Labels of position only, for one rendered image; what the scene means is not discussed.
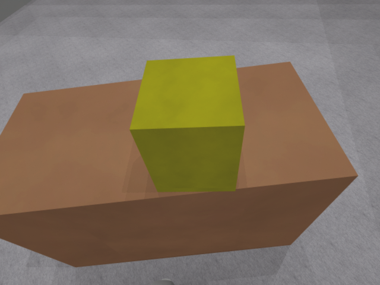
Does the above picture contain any carton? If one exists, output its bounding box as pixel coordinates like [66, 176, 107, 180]
[129, 55, 245, 192]

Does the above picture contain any pedestal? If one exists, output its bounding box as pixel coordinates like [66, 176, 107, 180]
[0, 62, 358, 267]

